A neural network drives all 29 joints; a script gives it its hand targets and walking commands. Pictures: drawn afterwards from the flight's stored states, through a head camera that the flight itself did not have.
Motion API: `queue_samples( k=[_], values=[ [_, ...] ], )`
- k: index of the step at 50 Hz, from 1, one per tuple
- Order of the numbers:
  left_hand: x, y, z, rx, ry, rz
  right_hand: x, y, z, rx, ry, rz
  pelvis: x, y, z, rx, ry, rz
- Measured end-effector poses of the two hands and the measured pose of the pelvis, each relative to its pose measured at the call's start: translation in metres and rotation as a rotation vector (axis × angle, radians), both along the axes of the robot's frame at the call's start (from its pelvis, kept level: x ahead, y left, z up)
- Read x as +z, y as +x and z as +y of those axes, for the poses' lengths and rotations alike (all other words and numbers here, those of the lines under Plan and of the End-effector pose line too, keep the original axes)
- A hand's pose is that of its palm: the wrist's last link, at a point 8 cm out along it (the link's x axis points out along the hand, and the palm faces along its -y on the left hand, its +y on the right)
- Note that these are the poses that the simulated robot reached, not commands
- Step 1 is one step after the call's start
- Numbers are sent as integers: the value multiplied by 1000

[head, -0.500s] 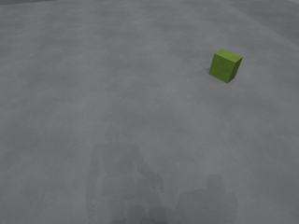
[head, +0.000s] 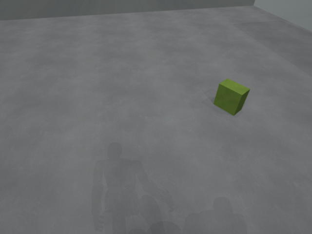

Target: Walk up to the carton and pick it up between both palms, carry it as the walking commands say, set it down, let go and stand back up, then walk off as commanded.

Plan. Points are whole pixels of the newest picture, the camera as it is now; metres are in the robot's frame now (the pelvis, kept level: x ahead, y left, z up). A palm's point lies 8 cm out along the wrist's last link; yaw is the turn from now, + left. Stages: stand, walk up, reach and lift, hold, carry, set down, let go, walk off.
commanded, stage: walk up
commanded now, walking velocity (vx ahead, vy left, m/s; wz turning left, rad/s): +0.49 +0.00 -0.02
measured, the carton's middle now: (230, 97) +1.55 -0.65 -0.66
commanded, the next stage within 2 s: none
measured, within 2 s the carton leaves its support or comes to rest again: neither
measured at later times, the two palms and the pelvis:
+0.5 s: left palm (74, 173) +0.36 +0.31 -0.12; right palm out of the picture +0.19 -0.20 -0.15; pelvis +0.24 +0.05 +0.00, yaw -4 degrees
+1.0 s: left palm (108, 157) +0.45 +0.22 -0.15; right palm (226, 128) +0.62 -0.26 -0.13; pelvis +0.49 -0.02 -0.01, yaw -1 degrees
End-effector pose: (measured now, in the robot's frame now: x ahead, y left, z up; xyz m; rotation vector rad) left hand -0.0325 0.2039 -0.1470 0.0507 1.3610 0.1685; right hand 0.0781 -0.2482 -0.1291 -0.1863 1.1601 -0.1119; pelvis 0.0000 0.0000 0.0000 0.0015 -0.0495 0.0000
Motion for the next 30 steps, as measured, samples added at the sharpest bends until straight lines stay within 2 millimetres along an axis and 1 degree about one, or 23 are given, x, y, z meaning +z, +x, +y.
queue_samples(
  k=[3,5,7,10,11,12,14,16,18,19,22,24,26,28,30],
  values=[
    [-6,-5,-6,45,-34,80,5,54,11,38,-12,-37,-2,28,6,5,-19,12],
    [-9,-3,-3,70,-47,128,7,90,23,60,-13,-58,-5,49,13,7,-28,22],
    [-12,5,5,90,-50,166,6,125,39,80,-8,-79,-9,73,21,5,-35,31],
    [-23,25,25,99,-49,214,-2,175,66,97,-3,-132,-22,111,38,-8,-41,39],
    [-27,36,33,91,-47,225,-6,186,74,95,-3,-144,-26,121,43,-14,-31,38],
    [-28,52,42,78,-40,223,-8,192,81,88,4,-147,-27,129,47,-25,-23,36],
    [-24,93,62,37,-12,184,-13,193,90,60,24,-124,-24,145,53,-50,-16,25],
    [-17,142,81,-16,26,119,-18,180,95,10,42,-71,-18,162,57,-65,-13,14],
    [-8,198,97,-78,60,47,-16,170,83,-87,6,-53,-13,179,60,-76,-10,7],
    [-2,227,104,-105,78,4,-16,162,76,-105,-2,-25,-10,187,60,-75,-9,4],
    [16,314,114,-164,126,-133,-16,136,60,-148,-19,98,-5,214,58,-72,-6,3],
    [27,366,112,-196,144,-202,-16,119,54,-179,-18,180,-3,232,54,-75,0,6],
    [35,411,102,-230,146,-252,-17,109,50,-209,-7,252,-3,253,48,-79,2,12],
    [40,452,86,-267,140,-286,-19,105,49,-231,14,311,-4,274,40,-82,12,21],
    [39,489,66,-299,130,-310,-24,108,48,-250,43,357,-7,296,29,-88,25,32]
  ],
)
